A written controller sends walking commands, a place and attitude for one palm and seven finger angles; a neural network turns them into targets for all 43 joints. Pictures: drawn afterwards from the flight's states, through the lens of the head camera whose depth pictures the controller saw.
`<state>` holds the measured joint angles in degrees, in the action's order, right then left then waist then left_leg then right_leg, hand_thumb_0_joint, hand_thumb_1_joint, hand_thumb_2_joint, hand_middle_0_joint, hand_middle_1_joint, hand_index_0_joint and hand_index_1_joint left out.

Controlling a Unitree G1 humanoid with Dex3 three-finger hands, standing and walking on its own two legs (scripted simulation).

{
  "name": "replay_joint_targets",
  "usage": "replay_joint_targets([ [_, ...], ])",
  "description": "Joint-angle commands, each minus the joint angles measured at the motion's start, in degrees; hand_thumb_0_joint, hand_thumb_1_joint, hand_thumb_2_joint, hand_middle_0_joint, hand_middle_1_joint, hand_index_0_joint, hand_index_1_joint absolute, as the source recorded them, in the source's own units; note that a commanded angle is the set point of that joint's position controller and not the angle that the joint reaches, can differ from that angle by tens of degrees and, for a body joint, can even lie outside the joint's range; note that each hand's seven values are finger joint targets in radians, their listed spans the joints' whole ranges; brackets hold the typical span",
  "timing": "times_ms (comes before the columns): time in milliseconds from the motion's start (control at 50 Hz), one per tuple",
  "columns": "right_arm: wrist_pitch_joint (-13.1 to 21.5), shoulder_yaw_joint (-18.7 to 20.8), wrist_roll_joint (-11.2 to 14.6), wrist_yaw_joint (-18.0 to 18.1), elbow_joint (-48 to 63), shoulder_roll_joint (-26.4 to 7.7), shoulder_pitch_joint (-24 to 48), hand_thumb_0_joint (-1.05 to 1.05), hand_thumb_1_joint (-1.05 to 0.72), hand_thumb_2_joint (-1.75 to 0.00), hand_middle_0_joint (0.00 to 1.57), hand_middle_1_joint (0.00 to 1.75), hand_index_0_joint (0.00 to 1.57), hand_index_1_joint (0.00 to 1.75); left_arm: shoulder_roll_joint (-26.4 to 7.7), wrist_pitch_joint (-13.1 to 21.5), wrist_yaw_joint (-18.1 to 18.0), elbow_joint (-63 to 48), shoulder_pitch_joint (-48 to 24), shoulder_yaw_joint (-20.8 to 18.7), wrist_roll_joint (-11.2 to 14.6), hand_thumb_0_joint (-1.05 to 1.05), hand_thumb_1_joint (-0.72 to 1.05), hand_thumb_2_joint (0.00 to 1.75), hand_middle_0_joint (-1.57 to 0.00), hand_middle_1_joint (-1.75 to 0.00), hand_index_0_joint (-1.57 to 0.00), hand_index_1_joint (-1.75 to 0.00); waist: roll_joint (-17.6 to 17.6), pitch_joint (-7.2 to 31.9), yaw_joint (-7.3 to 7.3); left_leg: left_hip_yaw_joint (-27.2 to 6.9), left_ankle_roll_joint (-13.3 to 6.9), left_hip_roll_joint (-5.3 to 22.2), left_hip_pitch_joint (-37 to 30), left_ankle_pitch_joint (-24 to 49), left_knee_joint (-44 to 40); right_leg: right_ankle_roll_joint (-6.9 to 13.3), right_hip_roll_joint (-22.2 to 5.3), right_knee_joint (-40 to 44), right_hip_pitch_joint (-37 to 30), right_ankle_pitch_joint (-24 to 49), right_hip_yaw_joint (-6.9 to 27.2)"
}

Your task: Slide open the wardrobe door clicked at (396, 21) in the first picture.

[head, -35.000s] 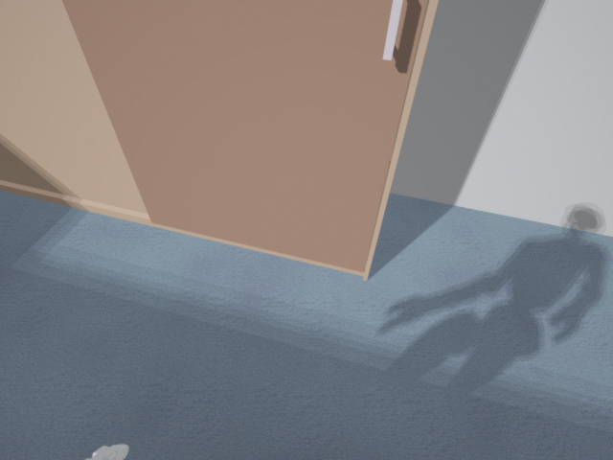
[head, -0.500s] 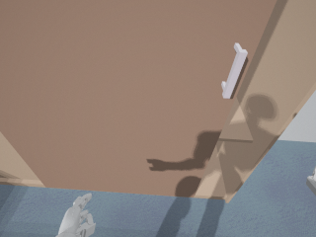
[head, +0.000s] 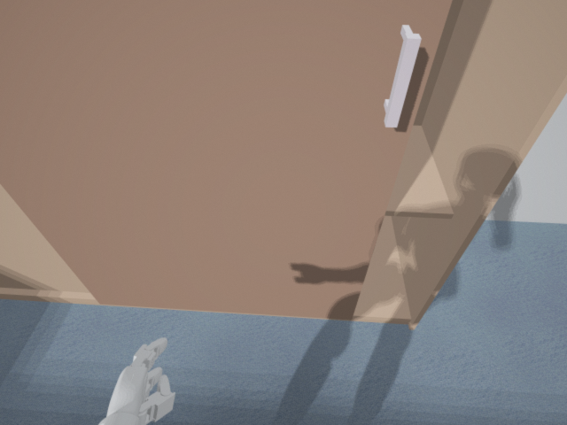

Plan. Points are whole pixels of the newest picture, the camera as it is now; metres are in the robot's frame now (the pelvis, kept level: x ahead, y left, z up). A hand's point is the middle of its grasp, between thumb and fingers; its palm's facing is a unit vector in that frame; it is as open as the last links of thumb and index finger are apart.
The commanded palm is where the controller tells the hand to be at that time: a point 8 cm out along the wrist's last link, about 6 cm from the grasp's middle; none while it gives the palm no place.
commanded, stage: step back with the hand held close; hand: right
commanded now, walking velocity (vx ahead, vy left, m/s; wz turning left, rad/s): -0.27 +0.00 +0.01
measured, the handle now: (398, 78) +0.58 -0.16 +0.22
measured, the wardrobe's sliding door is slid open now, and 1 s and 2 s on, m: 0.22 0.22 0.22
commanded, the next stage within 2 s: stop stepping back and stand still in 0.46 s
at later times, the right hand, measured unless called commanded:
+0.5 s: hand out of the picture +0.08 -0.27 +0.19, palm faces +0.52 +0.72 -0.45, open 7.4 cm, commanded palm +0.03 -0.29 +0.19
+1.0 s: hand out of the picture +0.02 -0.27 +0.19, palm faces +0.41 +0.80 -0.44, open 7.4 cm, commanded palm -0.04 -0.30 +0.19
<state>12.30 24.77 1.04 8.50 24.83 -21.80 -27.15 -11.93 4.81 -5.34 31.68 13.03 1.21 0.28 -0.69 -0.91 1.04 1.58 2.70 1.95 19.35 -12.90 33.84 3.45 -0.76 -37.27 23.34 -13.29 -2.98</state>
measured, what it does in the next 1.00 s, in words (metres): walks backwards: left foot, then right foot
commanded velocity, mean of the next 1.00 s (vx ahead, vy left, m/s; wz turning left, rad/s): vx -0.11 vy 0.02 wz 0.06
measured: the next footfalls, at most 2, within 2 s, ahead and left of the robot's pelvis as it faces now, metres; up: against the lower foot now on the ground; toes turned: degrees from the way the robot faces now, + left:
left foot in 0.50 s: -0.16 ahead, +0.07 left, +0.00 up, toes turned +5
right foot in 0.74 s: -0.11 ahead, -0.10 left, +0.00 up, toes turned -3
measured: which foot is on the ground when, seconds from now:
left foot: down 0.00-0.26, up 0.28-0.48, down 0.50-1.00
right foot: down 0.00-0.50, up 0.52-0.72, down 0.74-1.00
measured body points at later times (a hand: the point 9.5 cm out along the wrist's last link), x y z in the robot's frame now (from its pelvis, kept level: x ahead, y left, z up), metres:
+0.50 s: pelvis -0.10 +0.02 -0.01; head -0.09 +0.00 +0.44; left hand +0.08 +0.23 -0.08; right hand +0.05 -0.30 +0.21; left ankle -0.17 +0.12 -0.73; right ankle +0.08 -0.09 -0.72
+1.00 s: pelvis -0.19 -0.01 +0.02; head -0.21 -0.03 +0.47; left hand -0.06 +0.24 -0.06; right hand -0.01 -0.31 +0.21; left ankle -0.21 +0.09 -0.72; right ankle -0.15 -0.10 -0.72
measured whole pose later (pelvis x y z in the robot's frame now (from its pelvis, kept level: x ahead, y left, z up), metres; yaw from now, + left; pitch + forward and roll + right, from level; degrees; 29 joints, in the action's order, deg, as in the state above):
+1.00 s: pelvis -0.19 -0.01 +0.02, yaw +3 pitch +0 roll +1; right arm 11.8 25.3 1.6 9.0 27.7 -24.9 -31.5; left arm -10.8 7.0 -3.8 35.2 16.0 1.2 -0.7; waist 2.1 3.2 -1.0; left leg 3.2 -0.6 -1.5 11.7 -21.9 28.2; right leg 2.3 -1.0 -28.2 16.7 -12.8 -5.6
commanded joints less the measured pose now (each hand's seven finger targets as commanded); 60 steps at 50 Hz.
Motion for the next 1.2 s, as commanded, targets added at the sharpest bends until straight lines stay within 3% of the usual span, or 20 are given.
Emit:
replay_joint_targets([
  [0,5.53,5.42,-0.79,1.06,13.8,-10.39,6.3,0.0,-0.9,-0.9,0.2,0.3,0.2,0.3,-8.54,4.66,-0.69,-8.55,-4.6,-3.75,-0.49,0.0,0.9,0.9,-0.2,-0.3,-0.2,-0.3,-2.67,2.52,-0.69,-5.45,-3.07,-0.6,-13.7,-8.94,-2.99,1.11,-5.51,16.26,18.83,-29.89,8.8],
  [160,7.4,6.38,0.46,2.53,14.38,-12.62,5.21,0.0,-0.9,-0.9,0.2,0.3,0.2,0.3,-6.71,6.05,-0.29,-4.13,-2.21,-3.46,-1.39,0.0,0.9,0.9,-0.2,-0.3,-0.2,-0.3,3.54,5.41,-1.83,-11.41,-6.92,6.39,10.99,-17.26,-15.02,-2.82,0.4,-1.03,-5.24,-14.65,5.19],
  [220,7.59,6.77,0.85,2.44,13.8,-12.13,4.68,0.0,-0.9,-0.9,0.2,0.3,0.2,0.3,-8.01,6.22,-0.65,-5.08,-2.86,-3.51,-1.11,0.0,0.9,0.9,-0.2,-0.3,-0.2,-0.3,-5.45,4.01,-1.73,-4.48,-3.6,-0.21,4.78,-18.32,-4.29,-0.76,-5.83,13.84,4.95,-25.52,13.49],
  [260,7.31,8.21,0.38,1.96,13.93,-12.14,5.04,0.0,-0.9,-0.9,0.2,0.3,0.2,0.3,-8.33,6.93,-0.96,-6.23,-4.64,-4.19,-1.1,0.0,0.9,0.9,-0.2,-0.3,-0.2,-0.3,-17.77,5.01,-0.04,0.88,-1.46,-8.13,-14.63,-11.46,24.02,3.71,-16.47,31.6,25.34,-37.22,23.83],
  [280,7.6,9.55,0.85,1.85,14.64,-14.86,6.43,0.0,-0.9,-0.9,0.2,0.3,0.2,0.3,-6.85,7.16,-0.92,-5.96,-4.15,-4.66,-1.34,0.0,0.9,0.9,-0.2,-0.3,-0.2,-0.3,-14.79,6.77,-0.07,-0.64,-1.79,-7.89,-11.77,-14.29,29.29,3.89,-16.98,31.64,21.35,-29.39,24.02],
  [320,8.46,9.45,1.71,1.52,17.43,-14.41,5.86,0.0,-0.9,-0.9,0.2,0.3,0.2,0.3,-6.92,8.73,0.0,-5.1,-4.02,-5.83,-1.16,0.0,0.9,0.9,-0.2,-0.3,-0.2,-0.3,-9.16,10.58,0.28,-1.32,-2.39,-7.36,-4.71,-18.03,25.19,3.17,-15.47,26.02,6.88,-17.48,17.39],
  [400,7.31,6.87,3.36,1.29,13.03,-10.85,-5.31,0.0,-0.9,-0.9,0.2,0.3,0.2,0.3,-6.49,9.62,1.28,-5.08,-4.73,-5.09,-0.51,0.0,0.9,0.9,-0.2,-0.3,-0.2,-0.3,-14.14,10.8,-0.05,2.4,-3.96,-7.02,-7.46,-19.53,4.2,-1.37,-13.83,26.37,0.2,-17.18,9.48],
  [440,7.68,7.34,3.29,1.2,13.4,-12.74,-0.55,0.0,-0.9,-0.9,0.2,0.3,0.2,0.3,-6.68,8.5,1.62,-3.67,-5.36,-5.07,-1.06,0.0,0.9,0.9,-0.2,-0.3,-0.2,-0.3,-8.07,6.77,-0.6,-4.65,-5.97,-1.96,-6.14,-17.92,-10.71,-4.62,-12.27,19.01,1.31,-16.8,6.59],
  [460,7.83,6.77,2.67,1.32,13.52,-13.64,2.3,0.0,-0.9,-0.9,0.2,0.3,0.2,0.3,-5.47,7.64,1.74,-3.12,-5.19,-4.93,-1.11,0.0,0.9,0.9,-0.2,-0.3,-0.2,-0.3,3.83,4.93,-0.56,-20.5,-9.93,6.71,2.61,-21.58,-21.02,-7.04,-6.59,3.11,-1.45,-12.62,2.58],
  [480,7.61,6.96,1.28,2.11,14.91,-16.06,6.86,0.0,-0.9,-0.9,0.2,0.3,0.2,0.3,-4.78,7.17,1.93,-1.58,-5.77,-4.63,-1.21,0.0,0.9,0.9,-0.2,-0.3,-0.2,-0.3,13.62,3.38,0.3,-36.77,-14.16,20.96,12.95,-12.42,-28.55,-8.18,-0.78,-16.13,-2.21,-11.19,1.53],
  [540,5.39,2.66,-0.2,1.67,10.18,-13.51,8.59,0.0,-0.9,-0.9,0.2,0.3,0.2,0.3,-4.38,7.72,0.86,-2.1,-6.94,-3.3,-0.86,0.0,0.9,0.9,-0.2,-0.3,-0.2,-0.3,15.6,5.53,-0.03,-15.73,-7.57,11.42,-4.86,40.02,-12.28,-6.54,0.85,-23.09,8.08,-11.64,3.27],
  [600,3.52,4.29,-0.73,1.71,5.93,-13.02,8.42,0.0,-0.9,-0.9,0.2,0.3,0.2,0.3,-4.31,6.65,-0.45,-2.02,-7.58,-1.96,-0.72,0.0,0.9,0.9,-0.2,-0.3,-0.2,-0.3,7.73,6.6,0.06,-12.01,-8.49,10.17,-11.56,47.82,-6.89,-4.83,1.53,-12.43,4.46,-9.45,-1.38],
  [680,2.52,4.36,0.26,1.81,10.71,-11.79,5.85,0.0,-0.9,-0.9,0.2,0.3,0.2,0.3,-5.76,6.59,-0.35,-3.25,-4.66,-2.69,-0.12,0.0,0.9,0.9,-0.2,-0.3,-0.2,-0.3,2.8,11.07,-1.05,-9.62,-5.99,6.16,-12.39,34.14,-3.87,-2.84,1.35,12.85,-10.63,6.33,-1.56],
  [720,3.4,5.31,0.73,1.95,17.03,-12.36,3.15,0.0,-0.9,-0.9,0.2,0.3,0.2,0.3,-8.17,6.71,-0.01,-5.68,-4.29,-3.72,0.09,0.0,0.9,0.9,-0.2,-0.3,-0.2,-0.3,-6.56,13.63,-0.29,-6.75,-2.85,-0.8,-4.57,10.7,-0.8,-0.82,-9.18,14.15,-21.31,29.97,8.57],
  [780,3.23,9.71,1.76,1.32,17.2,-15.31,-3.93,0.0,-0.9,-0.9,0.2,0.3,0.2,0.3,-7.38,6.62,1.02,-6.36,-4.21,-3.66,-0.44,0.0,0.9,0.9,-0.2,-0.3,-0.2,-0.3,-12.4,12.08,-0.73,-1.37,-1.81,-3.94,2.32,-7.04,1.44,0.08,-12.33,15.54,-23.0,38.63,12.08],
  [940,1.96,4.84,0.44,1.39,10.6,-10.43,-1.99,0.0,-0.9,-0.9,0.2,0.3,0.2,0.3,-8.25,4.62,0.78,-5.22,-5.03,-3.72,-0.87,0.0,0.9,0.9,-0.2,-0.3,-0.2,-0.3,-10.27,2.39,-2.01,3.48,-3.72,-4.25,-15.9,-10.45,-7.21,-0.58,-9.55,25.05,5.29,-28.14,7.87],
  [980,1.19,4.61,-0.08,1.53,9.98,-10.51,-0.45,0.0,-0.9,-0.9,0.2,0.3,0.2,0.3,-8.64,3.39,0.52,-5.5,-5.29,-4.17,-1.2,0.0,0.9,0.9,-0.2,-0.3,-0.2,-0.3,-8.22,1.72,-1.96,-0.67,-6.39,-1.63,-15.97,-15.54,-9.78,-1.36,-6.47,18.08,8.32,-30.05,6.11],
  [1040,1.07,4.01,0.05,1.82,11.04,-11.55,2.75,0.0,-0.9,-0.9,0.2,0.3,0.2,0.3,-7.02,2.7,0.74,-3.95,-4.66,-4.57,-1.14,0.0,0.9,0.9,-0.2,-0.3,-0.2,-0.3,13.86,1.18,-0.64,-28.86,-16.02,15.67,-7.73,-31.87,-24.06,-3.08,0.15,-13.84,9.63,-13.12,0.13],
  [1100,2.76,5.33,0.11,2.64,12.09,-12.32,4.8,0.0,-0.9,-0.9,0.2,0.3,0.2,0.3,-6.67,4.29,1.03,-2.71,-3.52,-3.72,-1.11,0.0,0.9,0.9,-0.2,-0.3,-0.2,-0.3,8.48,4.43,-1.16,-22.74,-16.75,17.16,-14.44,-7.58,-18.3,-3.29,-2.51,-19.5,12.93,-12.48,3.42],
  [1180,2.81,3.27,-0.7,2.42,11.43,-11.86,8.15,0.0,-0.9,-0.9,0.2,0.3,0.2,0.3,-5.98,3.73,-0.23,-2.18,-5.85,-3.11,-1.35,0.0,0.9,0.9,-0.2,-0.3,-0.2,-0.3,8.32,-2.25,-1.64,-11.31,-11.88,12.02,5.81,-25.99,-21.57,-2.64,-2.74,-5.75,-4.02,-8.7,-2.1],
])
